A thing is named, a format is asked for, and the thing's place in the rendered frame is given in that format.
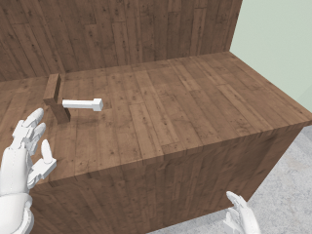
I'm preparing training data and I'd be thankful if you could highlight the robot left hand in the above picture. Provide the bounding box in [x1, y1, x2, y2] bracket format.
[0, 107, 57, 197]

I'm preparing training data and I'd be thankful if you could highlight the left robot forearm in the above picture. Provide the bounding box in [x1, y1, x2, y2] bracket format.
[0, 193, 34, 234]

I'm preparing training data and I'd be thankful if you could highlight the tap lever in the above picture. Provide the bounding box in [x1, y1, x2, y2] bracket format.
[62, 98, 103, 111]

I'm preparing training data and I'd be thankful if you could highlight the robot right hand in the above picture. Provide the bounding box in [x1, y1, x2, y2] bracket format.
[223, 191, 261, 234]

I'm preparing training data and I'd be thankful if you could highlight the counter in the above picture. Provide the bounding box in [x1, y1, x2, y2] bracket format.
[0, 0, 312, 234]

